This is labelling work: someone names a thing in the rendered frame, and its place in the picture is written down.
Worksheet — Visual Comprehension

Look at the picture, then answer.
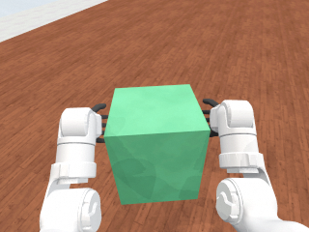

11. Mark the carton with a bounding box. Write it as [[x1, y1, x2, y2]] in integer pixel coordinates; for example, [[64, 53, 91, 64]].
[[103, 84, 211, 205]]

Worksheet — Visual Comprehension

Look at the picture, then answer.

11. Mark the right robot upper arm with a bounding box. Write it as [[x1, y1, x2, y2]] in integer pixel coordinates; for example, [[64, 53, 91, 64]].
[[215, 178, 309, 232]]

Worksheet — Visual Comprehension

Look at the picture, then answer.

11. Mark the left robot upper arm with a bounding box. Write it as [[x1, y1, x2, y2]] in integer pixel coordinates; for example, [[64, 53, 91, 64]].
[[40, 188, 102, 232]]

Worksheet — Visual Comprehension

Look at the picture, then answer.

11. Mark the robot left forearm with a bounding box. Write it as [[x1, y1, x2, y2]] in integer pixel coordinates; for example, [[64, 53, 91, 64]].
[[40, 107, 102, 229]]

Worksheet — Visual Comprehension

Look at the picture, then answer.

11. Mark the robot left hand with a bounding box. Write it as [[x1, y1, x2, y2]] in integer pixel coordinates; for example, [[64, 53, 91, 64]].
[[91, 103, 109, 143]]

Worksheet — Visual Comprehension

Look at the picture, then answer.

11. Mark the robot right hand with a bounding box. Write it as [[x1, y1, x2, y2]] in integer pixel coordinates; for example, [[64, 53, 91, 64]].
[[202, 99, 219, 137]]

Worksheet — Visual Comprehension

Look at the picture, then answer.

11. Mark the robot right forearm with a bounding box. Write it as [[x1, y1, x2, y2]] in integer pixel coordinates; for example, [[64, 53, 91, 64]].
[[210, 100, 278, 211]]

